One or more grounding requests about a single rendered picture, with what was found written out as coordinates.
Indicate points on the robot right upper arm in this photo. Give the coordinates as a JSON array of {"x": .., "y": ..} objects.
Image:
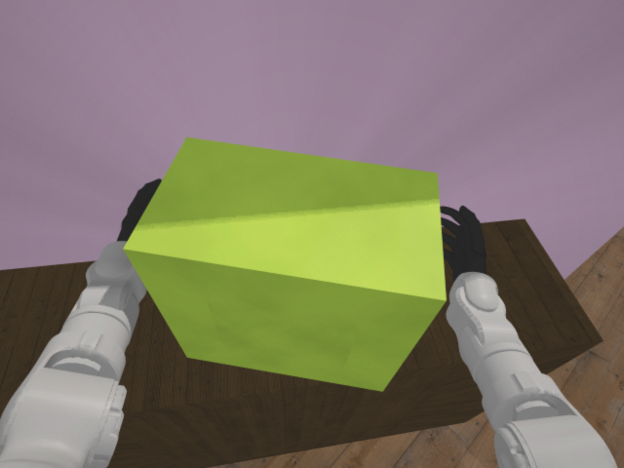
[{"x": 565, "y": 441}]

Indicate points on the right robot forearm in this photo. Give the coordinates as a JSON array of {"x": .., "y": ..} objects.
[{"x": 512, "y": 386}]

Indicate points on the carton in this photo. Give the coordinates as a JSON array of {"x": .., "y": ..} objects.
[{"x": 297, "y": 264}]

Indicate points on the left robot forearm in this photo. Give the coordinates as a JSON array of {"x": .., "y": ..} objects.
[{"x": 95, "y": 335}]

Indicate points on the right robot hand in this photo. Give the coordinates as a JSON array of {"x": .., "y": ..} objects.
[{"x": 469, "y": 254}]

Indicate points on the robot left upper arm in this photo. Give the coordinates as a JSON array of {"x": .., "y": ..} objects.
[{"x": 66, "y": 420}]

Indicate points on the left robot hand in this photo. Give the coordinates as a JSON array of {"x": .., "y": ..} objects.
[{"x": 137, "y": 208}]

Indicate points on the pedestal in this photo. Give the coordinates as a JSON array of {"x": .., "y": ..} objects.
[{"x": 187, "y": 413}]

